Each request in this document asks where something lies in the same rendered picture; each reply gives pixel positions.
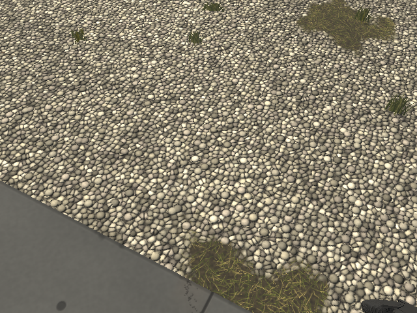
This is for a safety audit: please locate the robot right hand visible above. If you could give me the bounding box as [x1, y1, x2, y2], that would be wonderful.
[361, 299, 417, 313]

